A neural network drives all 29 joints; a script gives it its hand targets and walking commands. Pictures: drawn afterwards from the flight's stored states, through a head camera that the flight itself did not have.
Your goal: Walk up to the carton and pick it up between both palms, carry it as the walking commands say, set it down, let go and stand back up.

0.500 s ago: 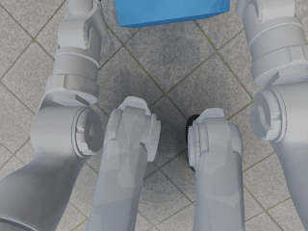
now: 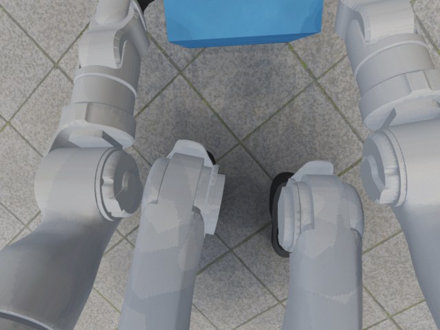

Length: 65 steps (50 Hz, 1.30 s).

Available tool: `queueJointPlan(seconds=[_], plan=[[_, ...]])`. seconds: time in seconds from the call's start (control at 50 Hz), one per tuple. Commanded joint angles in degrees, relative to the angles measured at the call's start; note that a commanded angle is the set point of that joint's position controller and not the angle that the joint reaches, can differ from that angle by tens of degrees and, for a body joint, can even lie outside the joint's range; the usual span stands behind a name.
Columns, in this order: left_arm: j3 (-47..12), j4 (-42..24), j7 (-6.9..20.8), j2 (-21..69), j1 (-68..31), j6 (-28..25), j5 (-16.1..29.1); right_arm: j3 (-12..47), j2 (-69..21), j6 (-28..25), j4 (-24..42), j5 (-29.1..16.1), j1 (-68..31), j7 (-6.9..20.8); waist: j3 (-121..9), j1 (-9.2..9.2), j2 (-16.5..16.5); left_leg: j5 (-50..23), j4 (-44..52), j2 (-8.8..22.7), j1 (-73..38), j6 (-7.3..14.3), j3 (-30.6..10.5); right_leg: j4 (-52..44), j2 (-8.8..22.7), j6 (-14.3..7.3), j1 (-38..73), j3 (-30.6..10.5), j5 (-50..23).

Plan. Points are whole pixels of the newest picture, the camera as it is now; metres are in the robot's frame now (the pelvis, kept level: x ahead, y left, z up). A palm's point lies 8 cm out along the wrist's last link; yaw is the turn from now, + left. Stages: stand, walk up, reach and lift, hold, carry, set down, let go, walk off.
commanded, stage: set down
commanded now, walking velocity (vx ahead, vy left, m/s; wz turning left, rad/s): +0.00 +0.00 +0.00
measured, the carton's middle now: out of the picture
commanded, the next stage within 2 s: none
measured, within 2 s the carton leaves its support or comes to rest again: rests again in 0.40 s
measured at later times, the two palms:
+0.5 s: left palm out of the picture +0.51 +0.20 -0.19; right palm out of the picture +0.57 -0.09 -0.20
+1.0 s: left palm out of the picture +0.52 +0.20 -0.20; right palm out of the picture +0.57 -0.09 -0.21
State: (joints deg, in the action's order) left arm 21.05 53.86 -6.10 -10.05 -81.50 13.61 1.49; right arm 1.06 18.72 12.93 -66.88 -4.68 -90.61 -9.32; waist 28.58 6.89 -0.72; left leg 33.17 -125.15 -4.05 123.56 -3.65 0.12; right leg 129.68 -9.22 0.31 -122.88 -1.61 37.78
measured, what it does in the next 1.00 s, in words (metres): stands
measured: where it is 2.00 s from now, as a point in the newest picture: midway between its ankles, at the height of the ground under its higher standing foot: (238, 215)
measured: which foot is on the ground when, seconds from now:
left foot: down 0.00-1.00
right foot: down 0.00-1.00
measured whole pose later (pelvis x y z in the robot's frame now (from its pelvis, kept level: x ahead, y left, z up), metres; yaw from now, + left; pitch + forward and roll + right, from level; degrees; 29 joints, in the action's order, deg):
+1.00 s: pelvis +0.01 +0.01 -0.01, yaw +0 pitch +32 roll +4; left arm 19.6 62.6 -2.7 -13.7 -84.8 10.9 2.0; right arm -5.0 18.8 10.3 -68.4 -0.1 -91.9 -2.6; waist 29.4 6.1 0.1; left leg 34.5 -127.7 -2.3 125.2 -1.6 2.1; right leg 132.1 -6.2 -0.9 -124.6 -1.0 39.1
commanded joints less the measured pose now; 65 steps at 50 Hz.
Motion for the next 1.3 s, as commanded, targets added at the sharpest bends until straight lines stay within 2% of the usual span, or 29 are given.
queueJointPlan(seconds=[0.0,0.04,0.06,0.12,0.14,0.22,0.28,0.32,0.36,0.38,0.42,0.48,0.5,0.54,0.6,0.66,0.68,0.7,0.74,0.78,0.88,0.9,0.94,0.98,1.04,1.06,1.1,1.16,1.28], plan=[[-16.5,-11.3,14.6,42.1,-44.3,-4.0,4.4,6.6,-48.8,-5.0,13.2,-1.9,-34.4,14.5,-70.7,2.55,-8.1,-23.3,5.8,-1.7,-23.5,2.8,3.8,-11.0,0.9,-0.9,27.3,0.3,-23.0],[-16.2,-10.6,14.5,42.6,-41.8,-4.2,4.2,5.8,-49.9,-5.3,14.6,-2.3,-34.5,15.4,-68.9,1.44,-8.0,-24.3,5.1,-2.2,-24.8,3.0,3.5,-10.4,0.7,-1.2,24.1,1.6,-21.7],[-15.0,-9.4,14.5,42.9,-43.0,-4.1,3.2,4.4,-48.2,-5.6,12.3,-1.6,-35.4,15.7,-66.1,2.67,-5.9,-24.0,5.1,-2.0,-23.4,3.0,3.8,-10.9,0.9,-1.7,20.6,0.1,-20.7],[-14.7,-8.7,13.8,40.9,-38.6,-5.3,3.4,7.6,-49.5,-6.4,15.8,-3.8,-34.8,15.7,-68.9,4.96,-8.1,-27.9,4.9,-2.2,-26.6,3.2,2.8,-9.5,0.9,-0.8,21.0,1.5,-24.1],[-13.4,-7.8,13.6,40.9,-38.6,-5.2,3.5,6.3,-47.2,-6.4,14.5,-2.8,-36.4,15.5,-67.2,3.43,-8.7,-25.5,5.2,-1.7,-25.4,3.1,3.2,-9.7,1.2,-0.8,21.1,1.7,-21.9],[-14.5,-8.4,13.9,42.5,-37.7,-5.5,2.9,8.7,-49.6,-7.0,16.3,-4.0,-35.0,16.1,-70.4,5.48,-8.3,-29.3,4.4,-2.0,-25.7,3.5,3.0,-9.3,0.8,-1.1,22.7,0.4,-26.7],[-12.8,-5.5,14.4,41.3,-35.2,-4.8,2.5,6.6,-46.0,-6.5,12.0,-2.0,-31.7,15.4,-64.5,3.25,-9.6,-26.4,4.3,-1.6,-24.5,3.4,2.1,-9.5,1.3,-0.8,20.3,1.1,-23.8],[-14.7,-7.3,14.6,43.2,-35.6,-5.6,3.5,7.0,-46.5,-7.4,14.3,-3.3,-32.8,16.0,-66.4,3.78,-5.4,-29.4,4.3,-2.0,-25.4,3.4,2.9,-9.1,1.1,-0.9,21.4,0.5,-26.6],[-14.1,-8.5,14.2,40.4,-37.5,-6.2,3.3,5.9,-46.1,-6.8,10.7,-1.4,-29.7,15.2,-65.7,3.24,-6.5,-27.8,3.4,-1.6,-21.5,2.6,3.6,-10.0,1.4,-1.5,23.0,-1.3,-26.6],[-12.4,-7.4,14.4,37.9,-36.8,-6.1,2.3,5.9,-47.6,-6.1,7.9,-1.5,-30.3,15.3,-64.6,4.74,-8.5,-25.8,4.6,-1.7,-22.4,3.7,3.0,-9.5,1.6,-1.0,23.5,-0.4,-25.4],[-14.1,-7.6,15.2,41.0,-35.5,-6.0,3.6,5.5,-45.4,-6.6,12.2,-1.4,-30.2,15.5,-62.6,0.86,-8.5,-26.4,4.3,-1.6,-21.7,3.6,2.4,-9.6,1.2,-0.7,21.7,0.0,-25.8],[-14.5,-7.6,14.7,38.8,-39.7,-6.5,4.4,5.2,-45.7,-6.2,8.6,-0.3,-30.7,15.5,-62.0,3.11,-7.5,-26.7,4.7,-1.6,-22.8,3.1,2.4,-9.0,1.4,-1.4,20.7,0.1,-24.3],[-14.3,-7.0,15.0,40.5,-39.1,-5.9,3.6,3.2,-45.4,-6.0,7.4,0.9,-29.8,15.8,-60.3,0.29,-8.5,-25.1,5.0,-1.5,-20.9,3.5,1.7,-9.5,1.3,-1.6,21.1,0.1,-23.7],[-14.5,-8.0,15.1,39.0,-39.7,-6.5,4.3,5.2,-45.5,-6.4,11.2,-0.8,-31.8,15.9,-64.1,2.77,-7.3,-25.3,3.2,-1.7,-20.0,3.2,3.5,-9.1,1.4,-2.1,23.1,-0.9,-24.8],[-15.9,-8.7,14.4,38.2,-40.5,-6.8,5.5,4.5,-43.6,-6.4,10.2,-0.5,-31.1,16.0,-62.5,1.03,-6.6,-26.6,3.2,-1.3,-22.0,3.2,2.9,-8.6,2.0,-1.6,21.7,-0.6,-25.0],[-13.0,-5.4,14.6,35.9,-37.5,-6.5,3.7,4.4,-42.5,-5.8,7.7,0.3,-29.9,16.0,-59.6,2.31,-8.7,-22.8,4.1,-1.1,-21.2,3.1,3.2,-9.8,1.8,-1.5,24.0,-0.5,-22.0],[-14.5,-7.3,14.6,39.6,-39.5,-6.8,5.3,3.6,-43.9,-6.3,9.4,0.6,-29.6,16.7,-60.2,0.29,-7.6,-25.2,3.9,-1.5,-21.7,3.4,2.5,-8.7,1.4,-1.9,21.8,-0.1,-23.7],[-14.9,-6.0,14.8,40.6,-39.2,-6.8,5.1,3.8,-44.6,-6.6,9.3,0.1,-31.0,17.0,-61.3,2.3,-6.0,-25.7,4.0,-1.7,-21.1,3.3,2.5,-8.3,1.5,-2.2,22.1,-0.6,-24.5],[-14.8,-6.6,15.0,40.3,-39.5,-7.1,5.9,3.8,-42.7,-6.6,8.9,0.7,-28.4,16.7,-60.2,-0.45,-7.9,-24.5,3.7,-1.3,-21.8,3.5,2.1,-8.2,2.1,-2.0,22.2,0.5,-24.1],[-14.3,-3.0,14.8,39.9,-37.6,-6.6,4.8,2.2,-43.2,-5.9,7.6,1.0,-31.9,17.0,-56.0,0.29,-5.6,-23.2,5.0,-1.8,-22.1,4.0,1.1,-7.8,2.4,-2.0,19.8,0.4,-20.9],[-11.0,-3.4,14.5,37.7,-37.1,-6.3,3.4,1.2,-42.9,-5.0,5.7,1.6,-28.5,18.0,-53.1,0.81,-7.6,-19.7,4.3,-1.6,-19.8,3.9,2.1,-8.5,2.9,-2.4,18.6,0.4,-17.5],[-12.0,-4.7,14.6,37.2,-38.0,-6.8,4.2,1.1,-42.0,-4.9,6.2,2.5,-27.7,17.9,-54.9,-0.23,-7.7,-21.8,4.1,-1.3,-21.9,3.5,2.2,-8.0,2.6,-2.2,20.3,0.7,-19.9],[-12.0,-3.2,14.8,37.5,-35.8,-6.8,3.5,2.4,-42.5,-5.5,8.7,1.6,-28.7,18.1,-56.8,2.21,-6.7,-25.3,3.7,-1.5,-21.2,3.4,2.3,-8.0,2.6,-2.2,21.5,-0.4,-23.7],[-12.3,-4.9,15.1,37.2,-37.2,-7.2,4.2,2.2,-43.1,-5.4,7.8,1.7,-27.4,18.2,-56.1,1.3,-8.1,-25.2,3.0,-1.5,-20.1,3.5,2.0,-7.3,3.0,-2.1,22.5,-0.3,-25.4],[-11.5,-4.1,14.7,34.6,-36.1,-7.6,4.0,3.7,-39.8,-5.9,8.5,0.9,-27.9,17.1,-58.4,2.12,-7.1,-23.6,3.0,-0.9,-19.6,3.5,2.4,-7.6,3.3,-2.1,25.4,-1.4,-25.1],[-10.6,-3.4,14.5,33.4,-36.5,-7.7,4.8,3.3,-35.9,-6.2,8.5,1.7,-28.8,16.3,-58.8,0.78,-8.9,-23.4,2.2,-0.7,-18.2,3.1,2.6,-7.6,3.5,-1.9,26.6,-1.7,-25.7],[-8.6,-2.1,13.8,30.9,-35.9,-7.8,2.7,2.3,-35.6,-6.6,8.0,1.3,-29.9,15.7,-57.4,2.7,-7.0,-22.7,3.1,-0.8,-18.9,3.4,2.5,-8.5,2.8,-2.2,25.4,-1.9,-23.9],[-7.5,-1.3,12.3,24.7,-33.6,-8.4,2.7,2.6,-29.1,-6.6,7.8,1.3,-28.2,14.8,-59.2,1.63,-8.4,-23.0,2.2,0.3,-21.0,3.4,1.9,-7.2,4.0,-1.2,27.3,-2.0,-24.7],[-1.2,1.7,4.1,-0.5,-25.2,-10.8,1.7,-0.5,-2.2,-8.1,9.9,0.8,-27.1,7.8,-65.1,3.55,-7.3,-27.1,3.4,0.5,-27.1,1.6,1.9,-7.9,5.1,0.2,27.5,-1.5,-23.9]])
